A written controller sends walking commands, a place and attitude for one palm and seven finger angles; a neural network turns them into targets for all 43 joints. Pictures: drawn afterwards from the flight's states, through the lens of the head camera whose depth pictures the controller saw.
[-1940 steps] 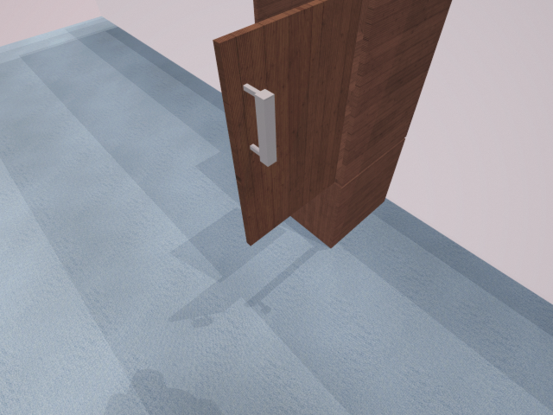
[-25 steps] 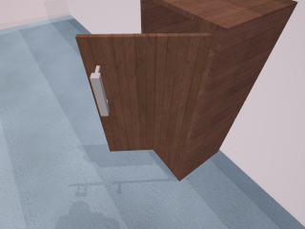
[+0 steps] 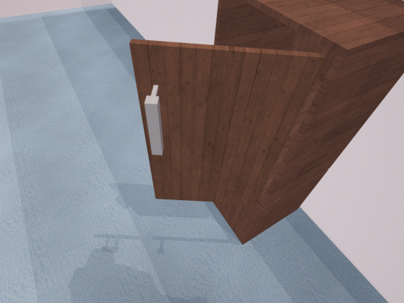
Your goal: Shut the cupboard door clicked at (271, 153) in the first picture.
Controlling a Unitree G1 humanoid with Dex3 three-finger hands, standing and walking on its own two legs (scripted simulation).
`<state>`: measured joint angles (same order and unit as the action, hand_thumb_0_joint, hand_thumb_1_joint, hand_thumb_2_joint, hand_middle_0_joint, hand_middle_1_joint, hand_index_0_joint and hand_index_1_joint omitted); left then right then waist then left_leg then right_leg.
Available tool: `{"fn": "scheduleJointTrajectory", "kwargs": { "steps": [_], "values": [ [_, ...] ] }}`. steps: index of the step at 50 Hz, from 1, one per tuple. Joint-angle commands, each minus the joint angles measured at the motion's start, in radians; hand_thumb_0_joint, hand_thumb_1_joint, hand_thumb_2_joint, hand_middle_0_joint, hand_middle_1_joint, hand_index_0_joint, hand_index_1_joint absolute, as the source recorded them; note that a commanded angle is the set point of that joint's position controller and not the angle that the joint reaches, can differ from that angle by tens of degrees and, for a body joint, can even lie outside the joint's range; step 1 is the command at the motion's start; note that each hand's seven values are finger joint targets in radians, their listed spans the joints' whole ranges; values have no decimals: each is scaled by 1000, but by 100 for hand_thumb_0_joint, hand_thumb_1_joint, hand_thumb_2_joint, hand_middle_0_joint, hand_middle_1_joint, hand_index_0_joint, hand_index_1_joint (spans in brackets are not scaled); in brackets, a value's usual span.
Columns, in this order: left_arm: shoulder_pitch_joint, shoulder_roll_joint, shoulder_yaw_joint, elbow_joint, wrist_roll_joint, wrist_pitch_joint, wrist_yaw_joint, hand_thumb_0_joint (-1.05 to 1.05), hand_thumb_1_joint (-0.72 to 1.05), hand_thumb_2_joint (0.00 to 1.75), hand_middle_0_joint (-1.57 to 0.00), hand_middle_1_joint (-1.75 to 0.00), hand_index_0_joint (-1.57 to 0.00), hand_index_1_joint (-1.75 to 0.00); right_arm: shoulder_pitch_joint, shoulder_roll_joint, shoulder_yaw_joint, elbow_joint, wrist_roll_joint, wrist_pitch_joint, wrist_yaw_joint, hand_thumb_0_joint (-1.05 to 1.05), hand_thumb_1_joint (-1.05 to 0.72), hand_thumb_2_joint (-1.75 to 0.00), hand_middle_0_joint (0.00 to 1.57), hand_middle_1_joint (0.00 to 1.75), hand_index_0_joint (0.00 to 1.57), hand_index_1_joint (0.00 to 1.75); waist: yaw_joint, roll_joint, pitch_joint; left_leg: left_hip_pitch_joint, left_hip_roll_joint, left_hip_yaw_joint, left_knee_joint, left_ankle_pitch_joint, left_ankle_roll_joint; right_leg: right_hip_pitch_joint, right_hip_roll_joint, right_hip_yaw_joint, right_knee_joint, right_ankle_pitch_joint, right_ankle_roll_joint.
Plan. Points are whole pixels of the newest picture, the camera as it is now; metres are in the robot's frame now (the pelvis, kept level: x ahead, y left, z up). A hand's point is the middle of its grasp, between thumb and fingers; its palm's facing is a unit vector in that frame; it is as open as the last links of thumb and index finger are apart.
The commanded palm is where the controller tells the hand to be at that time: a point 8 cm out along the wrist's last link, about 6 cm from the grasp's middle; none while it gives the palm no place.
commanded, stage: come to a stop and stand still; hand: left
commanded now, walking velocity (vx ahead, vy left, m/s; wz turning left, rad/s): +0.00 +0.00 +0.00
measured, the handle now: (156, 121) +0.48 +0.15 +0.08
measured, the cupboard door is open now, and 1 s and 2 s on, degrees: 57 57 57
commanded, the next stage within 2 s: look again from close up in 0.22 s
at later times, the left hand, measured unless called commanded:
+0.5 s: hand out of the picture +0.00 +0.19 -0.17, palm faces -0.01 -0.96 -0.26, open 7.4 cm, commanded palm none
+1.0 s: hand out of the picture -0.04 +0.15 -0.18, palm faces -0.02 -0.98 -0.20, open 7.4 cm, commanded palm none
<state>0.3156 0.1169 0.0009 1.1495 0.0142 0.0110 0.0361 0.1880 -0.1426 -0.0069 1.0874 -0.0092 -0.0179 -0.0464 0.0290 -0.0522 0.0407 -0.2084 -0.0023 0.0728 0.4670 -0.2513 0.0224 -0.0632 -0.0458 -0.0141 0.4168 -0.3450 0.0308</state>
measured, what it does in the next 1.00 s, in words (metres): stands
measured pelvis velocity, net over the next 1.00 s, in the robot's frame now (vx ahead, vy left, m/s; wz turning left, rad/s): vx -0.04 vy -0.02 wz -0.02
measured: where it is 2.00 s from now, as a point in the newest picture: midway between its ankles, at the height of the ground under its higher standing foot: outside the picture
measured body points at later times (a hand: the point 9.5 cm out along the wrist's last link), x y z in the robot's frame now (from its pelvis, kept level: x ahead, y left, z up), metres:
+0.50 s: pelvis -0.02 +0.01 -0.01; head +0.01 -0.01 +0.44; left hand +0.00 +0.24 -0.15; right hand -0.02 -0.22 -0.17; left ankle +0.00 +0.10 -0.74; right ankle -0.08 -0.14 -0.74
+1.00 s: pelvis -0.04 -0.02 +0.00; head -0.03 -0.02 +0.45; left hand -0.03 +0.21 -0.16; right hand -0.03 -0.25 -0.16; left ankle +0.00 +0.10 -0.74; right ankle -0.08 -0.14 -0.74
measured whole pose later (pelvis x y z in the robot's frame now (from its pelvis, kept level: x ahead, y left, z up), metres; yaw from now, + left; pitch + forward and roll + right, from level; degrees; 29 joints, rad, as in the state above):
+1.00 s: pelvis -0.04 -0.02 +0.00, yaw -1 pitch -1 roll +1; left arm 0.30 0.16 -0.02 1.09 0.02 -0.01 0.03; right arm 0.26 -0.18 0.00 1.10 -0.01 -0.01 -0.01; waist 0.00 -0.01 0.04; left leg -0.25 0.03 0.08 0.47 -0.20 0.00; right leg -0.15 -0.01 0.00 0.50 -0.33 0.00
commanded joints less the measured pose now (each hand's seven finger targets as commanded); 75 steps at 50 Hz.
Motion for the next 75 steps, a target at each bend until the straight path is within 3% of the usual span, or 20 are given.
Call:
{"fn": "scheduleJointTrajectory", "kwargs": {
  "steps": [1, 15, 16, 17, 19, 21, 26, 33, 47, 52, 56, 64, 66, 67, 68, 69, 70, 71, 72, 75],
  "values": [
    [78, 94, 12, -12, -1, -13, 1, 0, 90, 90, -20, -30, -20, -30, 105, -115, -16, 7, 5, -3, -6, 0, -90, -90, 20, 30, 20, 30, -31, 73, -8, 123, 111, -102, -75, 403, 7, -86, -57, 38, -75, 292, -43],
    [45, 121, 15, -25, -3, -13, 3, 0, 90, 90, -20, -30, -20, -30, 107, -123, -12, 22, 3, 0, 1, 0, -90, -90, 20, 30, 20, 30, -22, 18, 12, 103, 106, -105, -115, 345, 1, -54, -66, 32, -105, 268, -43],
    [80, 138, -1, -38, 20, -53, 45, 0, 90, 90, -20, -30, -20, -30, 60, -165, -13, -48, 6, -20, 21, 0, -90, -90, 20, 30, 20, 30, -17, 115, 18, 96, 118, -78, 91, 611, -18, -163, -79, 81, -54, 505, -30],
    [33, 181, 14, -87, 8, -54, 41, 0, 90, 90, -20, -30, -20, -30, 129, -137, -14, -55, -6, -19, 27, 0, -90, -90, 20, 30, 20, 30, -51, 141, -34, 47, 112, -103, 70, 427, -4, -94, -83, 53, 0, 341, -58],
    [27, 158, 6, -91, 2, -45, 27, 0, 90, 90, -20, -30, -20, -30, 136, -143, -11, -57, -6, -15, 24, 0, -90, -90, 20, 30, 20, 30, -44, 153, -61, 49, 127, -113, 33, 383, 17, -119, -42, 33, 20, 164, -71],
    [44, 160, 9, -98, -2, -49, 24, 0, 90, 90, -20, -30, -20, -30, 141, -139, -9, -68, -7, -21, 22, 0, -90, -90, 20, 30, 20, 30, -36, 151, -123, 87, 125, -108, 53, 491, 24, -87, -38, 25, 59, 263, -73],
    [15, 151, 2, -107, -3, -38, 18, 0, 90, 90, -20, -30, -20, -30, 123, -138, -8, -77, -4, -11, 23, 0, -90, -90, 20, 30, 20, 30, -36, 5, -4, 9, 107, -98, 3, 248, 23, -152, -39, 44, 35, 190, -65],
    [1, 170, -1, -117, -1, -27, 8, 0, 90, 90, -20, -30, -20, -30, 114, -133, -10, -65, -7, 0, 34, 0, -90, -90, 20, 30, 20, 30, -37, -3, 93, -32, 86, -88, -84, -38, 12, -254, -35, 77, -25, -57, -68],
    [25, 188, 2, -97, -1, -41, 4, 0, 90, 90, -20, -30, -20, -30, 90, -133, -9, -29, 0, -12, 27, 0, -90, -90, 20, 30, 20, 30, -26, 25, 5, 38, 102, -60, -57, 128, 3, -198, -53, 102, -43, 168, -64],
    [57, 175, 8, -78, 4, -25, -6, 0, 90, 90, -20, -30, -20, -30, 99, -113, -11, -23, -11, 5, 35, 0, -90, -90, 20, 30, 20, 30, -28, 9, 75, -43, 77, -44, -15, -128, 4, -247, -49, 97, -79, -193, -82],
    [70, 173, 19, -83, 7, -22, -12, 0, 90, 90, -20, -30, -20, -30, 116, -108, -16, -33, -16, 5, 36, 0, -90, -90, 20, 30, 20, 30, -34, 25, 121, -99, 72, -59, 13, -174, 15, -279, -50, 80, -57, -266, -97],
    [103, 117, 22, -92, 12, -36, -17, 0, 90, 90, -20, -30, -20, -30, 214, -180, -43, -13, -15, -16, 11, 0, -90, -90, 20, 30, 20, 30, -44, 223, 1, 65, 263, -318, -43, 187, 148, -329, 35, -88, 242, -94, -67],
    [110, 109, 28, -92, 9, -37, -19, 0, 90, 90, -20, -30, -20, -30, 200, -173, -44, -15, -15, -15, 4, 0, -90, -90, 20, 30, 20, 30, -31, 206, -11, 51, 272, -291, 5, 309, 154, -296, 30, -82, 194, -79, -70],
    [136, 108, 31, -83, 8, -40, -18, 0, 90, 90, -20, -30, -20, -30, 172, -161, -41, -26, -13, -14, 4, 0, -90, -90, 20, 30, 20, 30, -12, 158, -29, -17, 231, -222, 59, 322, 123, -195, 16, -61, 110, -4, -73],
    [180, 127, 39, -66, 8, -43, -14, 0, 90, 90, -20, -30, -20, -30, 128, -130, -35, -38, -8, -16, 5, 0, -90, -90, 20, 30, 20, 30, 15, 51, -31, -140, 156, -109, 172, 300, 70, -62, -43, 19, 34, 181, -80],
    [236, 178, 53, -47, 12, -46, -4, 0, 90, 90, -20, -30, -20, -30, 85, -78, -23, -62, -3, -17, 9, 0, -90, -90, 20, 30, 20, 30, 32, -135, -25, -292, 58, 24, 298, 88, 14, 64, -163, 137, -17, 533, -88],
    [283, 185, 50, -31, 10, -47, 4, 0, 90, 90, -20, -30, -20, -30, 1, -44, -13, -94, -3, -11, 8, 0, -90, -90, 20, 30, 20, 30, 59, -206, 18, -372, 29, 23, 363, -259, -4, 96, -248, 171, 0, 994, -113],
    [283, 161, 38, -16, 14, -55, 13, 0, 90, 90, -20, -30, -20, -30, -10, -46, -13, -91, -3, -8, 4, 0, -90, -90, 20, 30, 20, 30, 49, -193, 9, -400, 42, -11, 420, -323, -6, 142, -252, 145, 60, 1319, -110],
    [275, 138, 27, -15, 17, -58, 20, 0, 90, 90, -20, -30, -20, -30, 3, -45, -11, -78, 0, -10, 5, 0, -90, -90, 20, 30, 20, 30, 42, -168, 1, -415, 41, -11, 434, -300, -8, 178, -243, 116, 83, 1414, -111],
    [190, 172, 29, -62, 17, -57, 25, 0, 90, 90, -20, -30, -20, -30, 0, -51, -14, -65, 11, -12, 13, 0, -90, -90, 20, 30, 20, 30, 9, -87, -24, -303, 7, 37, 262, -193, -13, 140, -197, 67, 130, 1328, -145]
  ]
}}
